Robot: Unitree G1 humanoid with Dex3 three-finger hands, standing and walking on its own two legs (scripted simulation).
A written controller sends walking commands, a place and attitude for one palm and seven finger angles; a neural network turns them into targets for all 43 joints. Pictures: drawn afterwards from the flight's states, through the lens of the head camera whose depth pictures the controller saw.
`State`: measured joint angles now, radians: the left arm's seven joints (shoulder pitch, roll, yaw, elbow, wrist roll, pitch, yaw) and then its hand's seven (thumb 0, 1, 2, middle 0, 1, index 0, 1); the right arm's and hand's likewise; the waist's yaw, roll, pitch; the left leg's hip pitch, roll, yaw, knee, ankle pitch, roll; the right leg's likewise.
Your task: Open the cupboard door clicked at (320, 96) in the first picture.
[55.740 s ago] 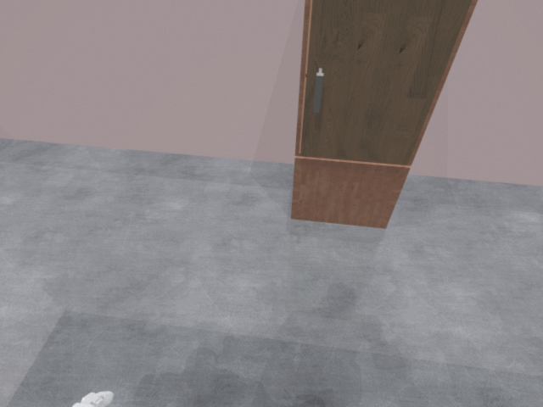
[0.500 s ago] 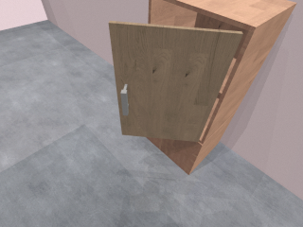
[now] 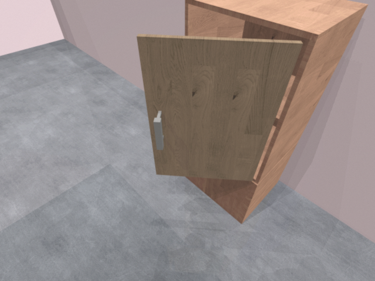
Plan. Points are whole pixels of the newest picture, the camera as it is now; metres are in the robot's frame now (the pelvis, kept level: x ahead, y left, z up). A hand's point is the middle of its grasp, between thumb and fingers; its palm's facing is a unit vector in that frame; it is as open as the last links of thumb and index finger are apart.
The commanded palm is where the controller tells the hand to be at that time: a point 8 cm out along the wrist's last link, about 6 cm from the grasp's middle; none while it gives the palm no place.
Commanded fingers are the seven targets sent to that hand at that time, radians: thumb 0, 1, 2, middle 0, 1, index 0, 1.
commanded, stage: look again from close up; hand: left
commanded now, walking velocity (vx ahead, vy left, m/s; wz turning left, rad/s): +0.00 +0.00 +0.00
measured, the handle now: (159, 130) +0.60 +0.12 -0.04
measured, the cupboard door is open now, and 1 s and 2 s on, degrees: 41 41 41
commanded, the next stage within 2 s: raise the hand with hooked fingers in 0.30 s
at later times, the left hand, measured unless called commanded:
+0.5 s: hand out of the picture +0.12 +0.18 -0.12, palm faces +0.19 -0.96 -0.22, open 7.3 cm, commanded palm +0.13 +0.22 -0.06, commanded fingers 0.00 0.76 0.84 -0.21 -0.39 -0.21 -0.39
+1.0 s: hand (108, 258) +0.19 +0.18 -0.05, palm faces +0.10 -0.99 -0.11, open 9.7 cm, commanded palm +0.17 +0.23 -0.05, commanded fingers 0.00 0.18 0.59 -0.25 -0.76 -0.25 -0.76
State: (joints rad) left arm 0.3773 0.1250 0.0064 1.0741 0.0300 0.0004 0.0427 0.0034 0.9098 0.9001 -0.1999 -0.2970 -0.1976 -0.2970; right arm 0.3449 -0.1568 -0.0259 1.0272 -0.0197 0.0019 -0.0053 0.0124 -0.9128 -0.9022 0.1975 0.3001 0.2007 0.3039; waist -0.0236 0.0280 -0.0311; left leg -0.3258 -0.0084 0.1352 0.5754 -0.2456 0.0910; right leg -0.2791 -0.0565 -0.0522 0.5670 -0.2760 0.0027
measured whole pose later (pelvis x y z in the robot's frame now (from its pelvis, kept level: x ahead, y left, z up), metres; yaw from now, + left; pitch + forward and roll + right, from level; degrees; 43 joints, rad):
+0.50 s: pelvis +0.03 -0.01 +0.00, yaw +1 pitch +1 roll +1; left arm 0.47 0.20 0.04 0.44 -0.09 0.04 0.09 0.03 0.93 0.89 -0.21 -0.31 -0.20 -0.31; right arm 0.36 -0.17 0.02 0.92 0.04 -0.16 -0.05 0.02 -0.92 -0.90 0.20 0.30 0.20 0.30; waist -0.01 -0.04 0.00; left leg -0.28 -0.03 0.13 0.50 -0.24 0.06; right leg -0.27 -0.06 -0.04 0.58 -0.32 -0.01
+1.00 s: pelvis +0.02 -0.07 -0.10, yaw +4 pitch +17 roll -3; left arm 0.37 0.27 0.33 0.12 -0.39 -0.62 -0.52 0.01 0.40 0.69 -0.24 -0.62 -0.23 -0.62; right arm 0.11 -0.26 -0.05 0.59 0.03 -0.29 -0.05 0.01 -0.90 -0.90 0.20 0.30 0.20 0.30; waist 0.06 0.01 -0.14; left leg -1.04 0.06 -0.04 1.29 -0.55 -0.02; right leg -0.93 0.01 -0.18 1.25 -0.62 -0.08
